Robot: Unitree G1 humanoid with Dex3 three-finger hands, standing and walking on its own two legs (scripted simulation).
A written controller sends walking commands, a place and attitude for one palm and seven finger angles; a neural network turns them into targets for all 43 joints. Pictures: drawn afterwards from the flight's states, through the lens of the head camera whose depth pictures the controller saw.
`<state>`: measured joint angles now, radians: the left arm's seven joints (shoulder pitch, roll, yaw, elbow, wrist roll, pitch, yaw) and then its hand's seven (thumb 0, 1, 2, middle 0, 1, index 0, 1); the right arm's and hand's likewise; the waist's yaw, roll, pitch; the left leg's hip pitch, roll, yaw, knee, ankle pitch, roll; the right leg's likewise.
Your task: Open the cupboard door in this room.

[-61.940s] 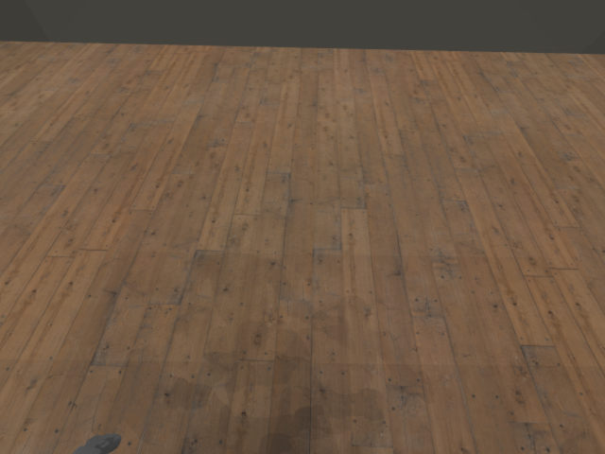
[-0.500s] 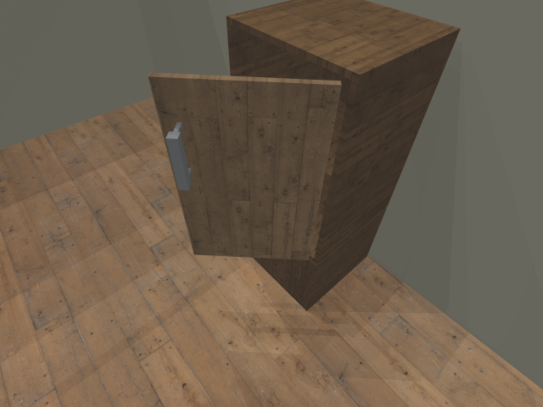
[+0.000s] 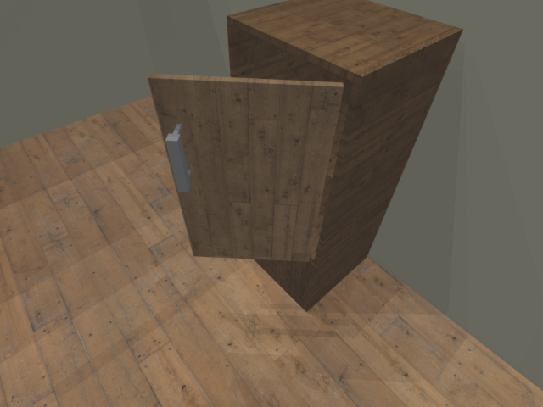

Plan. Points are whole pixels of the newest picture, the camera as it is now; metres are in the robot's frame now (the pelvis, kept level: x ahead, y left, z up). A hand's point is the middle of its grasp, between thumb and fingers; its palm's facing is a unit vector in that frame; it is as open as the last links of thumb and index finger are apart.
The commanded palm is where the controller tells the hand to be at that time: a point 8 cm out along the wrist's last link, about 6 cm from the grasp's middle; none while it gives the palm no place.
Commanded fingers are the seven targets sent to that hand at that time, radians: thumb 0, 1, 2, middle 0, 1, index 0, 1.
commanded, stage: shuffle to correct the standing spot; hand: left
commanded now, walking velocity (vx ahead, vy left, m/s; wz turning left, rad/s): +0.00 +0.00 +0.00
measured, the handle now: (181, 158) +0.60 +0.23 +0.01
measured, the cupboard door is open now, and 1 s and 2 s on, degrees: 46 46 46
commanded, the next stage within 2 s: come to a stop and stand still in 0.24 s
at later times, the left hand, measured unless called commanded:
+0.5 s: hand out of the picture +0.00 +0.17 -0.19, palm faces +0.06 -0.99 -0.12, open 7.4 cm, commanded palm none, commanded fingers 0.00 0.90 0.90 -0.20 -0.30 -0.20 -0.30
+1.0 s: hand out of the picture +0.06 +0.18 -0.17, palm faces -0.01 -0.97 -0.23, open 7.3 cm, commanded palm none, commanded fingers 0.00 0.90 0.90 -0.20 -0.30 -0.20 -0.30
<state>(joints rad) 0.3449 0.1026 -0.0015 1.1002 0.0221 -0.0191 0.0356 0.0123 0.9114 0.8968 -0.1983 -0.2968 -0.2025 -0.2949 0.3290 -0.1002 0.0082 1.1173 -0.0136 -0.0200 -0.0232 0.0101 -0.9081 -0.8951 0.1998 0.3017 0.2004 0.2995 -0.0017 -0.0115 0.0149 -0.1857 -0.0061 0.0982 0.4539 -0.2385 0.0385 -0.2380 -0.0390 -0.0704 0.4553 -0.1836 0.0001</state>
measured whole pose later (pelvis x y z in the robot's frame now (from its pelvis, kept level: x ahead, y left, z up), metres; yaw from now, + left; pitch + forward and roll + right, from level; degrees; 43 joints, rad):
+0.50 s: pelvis +0.05 +0.02 -0.01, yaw -1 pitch -2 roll +0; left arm 0.39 0.12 0.03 1.10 0.02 0.00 0.03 0.01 0.91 0.90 -0.20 -0.30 -0.20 -0.29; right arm 0.38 -0.11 0.01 1.11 -0.02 -0.04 -0.04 0.01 -0.91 -0.90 0.20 0.30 0.20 0.30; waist 0.01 -0.04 0.02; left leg -0.14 -0.03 0.12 0.51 -0.34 0.07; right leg -0.23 -0.06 -0.05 0.56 -0.30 -0.01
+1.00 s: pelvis +0.03 +0.00 -0.01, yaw -1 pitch -2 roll +0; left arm 0.27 0.15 -0.01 1.07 0.02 -0.01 0.04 0.01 0.93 0.90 -0.20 -0.30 -0.20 -0.30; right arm 0.31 -0.17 0.00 1.06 -0.02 -0.02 -0.03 0.01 -0.91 -0.90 0.20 0.30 0.20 0.30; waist -0.02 0.04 0.03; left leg -0.16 0.00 0.11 0.53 -0.33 0.04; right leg -0.24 -0.03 -0.05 0.54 -0.27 0.00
